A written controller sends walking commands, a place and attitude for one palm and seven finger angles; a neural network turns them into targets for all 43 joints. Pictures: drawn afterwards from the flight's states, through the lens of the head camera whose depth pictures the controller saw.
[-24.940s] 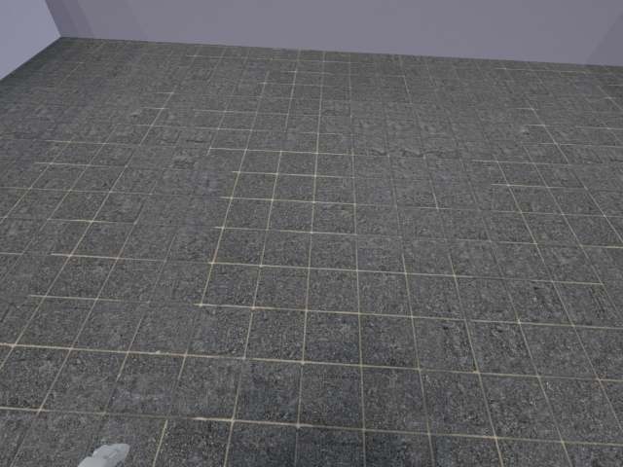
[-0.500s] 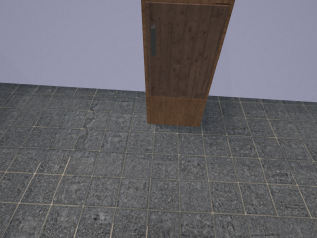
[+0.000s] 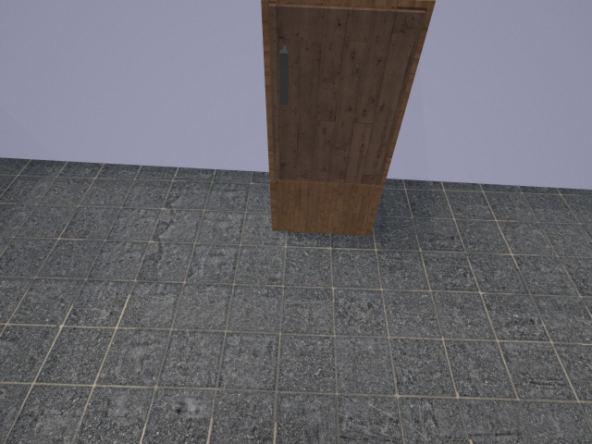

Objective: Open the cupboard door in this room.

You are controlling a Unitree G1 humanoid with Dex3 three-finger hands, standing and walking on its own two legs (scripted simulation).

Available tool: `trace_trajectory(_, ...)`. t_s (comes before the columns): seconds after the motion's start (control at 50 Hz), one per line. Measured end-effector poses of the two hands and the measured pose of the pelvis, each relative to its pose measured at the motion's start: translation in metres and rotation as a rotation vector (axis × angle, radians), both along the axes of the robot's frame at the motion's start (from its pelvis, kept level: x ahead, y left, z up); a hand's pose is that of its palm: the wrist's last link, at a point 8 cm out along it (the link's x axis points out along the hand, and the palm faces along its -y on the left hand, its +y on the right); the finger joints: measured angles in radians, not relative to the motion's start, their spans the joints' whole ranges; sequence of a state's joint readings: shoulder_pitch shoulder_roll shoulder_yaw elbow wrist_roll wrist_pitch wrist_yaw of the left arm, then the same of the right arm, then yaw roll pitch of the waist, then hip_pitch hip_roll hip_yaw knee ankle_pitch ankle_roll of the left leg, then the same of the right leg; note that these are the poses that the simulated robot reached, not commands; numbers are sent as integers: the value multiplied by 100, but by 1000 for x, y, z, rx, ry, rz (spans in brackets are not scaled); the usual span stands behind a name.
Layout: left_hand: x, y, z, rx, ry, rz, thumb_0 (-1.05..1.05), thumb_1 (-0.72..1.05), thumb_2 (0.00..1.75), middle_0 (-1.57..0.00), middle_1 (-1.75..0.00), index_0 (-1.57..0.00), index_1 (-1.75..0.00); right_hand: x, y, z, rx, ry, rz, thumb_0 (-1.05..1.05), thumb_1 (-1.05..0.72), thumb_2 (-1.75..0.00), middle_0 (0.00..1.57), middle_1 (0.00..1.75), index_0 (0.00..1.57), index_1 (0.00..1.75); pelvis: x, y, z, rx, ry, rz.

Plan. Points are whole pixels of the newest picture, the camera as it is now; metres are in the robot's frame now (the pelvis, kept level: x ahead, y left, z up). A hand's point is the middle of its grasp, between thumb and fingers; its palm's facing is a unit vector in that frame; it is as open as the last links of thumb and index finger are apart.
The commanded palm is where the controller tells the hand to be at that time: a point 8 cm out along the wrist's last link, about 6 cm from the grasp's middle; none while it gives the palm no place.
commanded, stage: walk to a spot facing it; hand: left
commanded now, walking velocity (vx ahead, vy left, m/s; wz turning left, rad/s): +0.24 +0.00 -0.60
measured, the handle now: (284, 75) +1.04 +0.11 -0.01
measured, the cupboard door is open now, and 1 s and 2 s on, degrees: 0 0 0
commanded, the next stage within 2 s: turn to face it in 0.60 s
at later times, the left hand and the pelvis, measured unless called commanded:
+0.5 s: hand (189, 398) +0.22 +0.20 -0.18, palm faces -0.21 -0.96 -0.19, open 7.4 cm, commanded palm none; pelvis +0.09 +0.02 -0.01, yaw -15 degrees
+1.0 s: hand (236, 330) +0.34 +0.14 -0.17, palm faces -0.29 -0.93 -0.21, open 7.4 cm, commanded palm none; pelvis +0.19 -0.01 -0.01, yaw -19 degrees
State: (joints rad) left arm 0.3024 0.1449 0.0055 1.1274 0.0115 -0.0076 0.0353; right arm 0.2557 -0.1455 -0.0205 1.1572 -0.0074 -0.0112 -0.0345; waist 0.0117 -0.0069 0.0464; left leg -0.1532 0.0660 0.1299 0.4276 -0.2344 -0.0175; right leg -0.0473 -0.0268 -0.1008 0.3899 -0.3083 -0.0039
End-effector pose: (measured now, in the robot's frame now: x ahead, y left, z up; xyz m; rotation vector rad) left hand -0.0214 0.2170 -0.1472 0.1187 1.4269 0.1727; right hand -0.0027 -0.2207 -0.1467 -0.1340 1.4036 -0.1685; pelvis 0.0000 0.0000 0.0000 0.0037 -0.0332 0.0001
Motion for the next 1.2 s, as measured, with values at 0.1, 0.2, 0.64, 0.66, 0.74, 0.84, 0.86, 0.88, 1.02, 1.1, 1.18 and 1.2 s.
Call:
trace_trajectory(0.1,3,8,-7,-15,30,-19,0,90,90,-20,-29,-20,-30,0,0,-5,-10,-13,-46,1,-91,-90,20,29,20,30,4,6,-7,-10,6,-38)
trace_trajectory(0.2,15,25,-16,-29,57,-32,0,90,89,-20,-29,-20,-30,7,3,-4,-45,-18,-86,1,-91,-90,20,29,20,30,21,19,-14,-25,29,-78)
trace_trajectory(0.64,347,-30,-8,-8,-312,-449,0,91,90,-20,-29,-19,-30,0,35,-23,52,170,-429,1,-90,-89,20,30,20,30,133,-6,-31,4,25,-347)
trace_trajectory(0.66,353,-36,-9,-6,-321,-459,0,91,90,-20,-29,-19,-30,11,26,-28,48,151,-437,1,-90,-89,20,30,20,30,136,-9,-34,3,21,-365)
trace_trajectory(0.74,357,-45,-6,12,-276,-490,0,91,89,-20,-29,-20,-30,72,-13,-28,-6,-14,-435,1,-91,-89,20,30,20,30,143,-13,-27,4,-5,-406)
trace_trajectory(0.84,354,-49,6,19,-228,-511,0,90,89,-20,-29,-20,-30,141,-46,-7,-60,-206,-385,1,-91,-90,20,29,20,30,157,-12,-14,12,4,-419)
trace_trajectory(0.86,355,-49,9,18,-232,-505,0,91,89,-20,-29,-20,-30,149,-48,-4,-64,-225,-377,1,-91,-90,20,29,20,30,161,-12,-12,12,5,-414)
trace_trajectory(0.88,357,-48,11,16,-239,-498,0,91,89,-21,-29,-20,-30,156,-49,-1,-65,-238,-369,1,-91,-90,20,29,20,30,165,-12,-11,11,5,-408)
trace_trajectory(1.02,365,-25,9,-15,-296,-384,0,91,89,-21,-30,-20,-30,179,-28,5,-49,-179,-288,0,-91,-90,19,29,20,30,191,-4,-9,-15,3,-315)
trace_trajectory(1.1,357,1,-10,-25,-270,-303,0,90,89,-21,-30,-20,-30,188,-7,2,-52,-133,-232,1,-91,-90,20,29,20,30,201,10,-17,-33,10,-254)
trace_trajectory(1.18,335,26,-12,-6,-163,-264,0,90,89,-20,-29,-20,-30,188,8,10,-60,-99,-214,1,-93,-90,20,29,20,30,206,21,-11,-25,16,-243)
trace_trajectory(1.2,330,31,-10,-1,-138,-257,0,91,89,-20,-29,-20,-30,187,11,12,-60,-89,-211,1,-93,-90,20,30,20,30,207,23,-8,-29,22,-236)
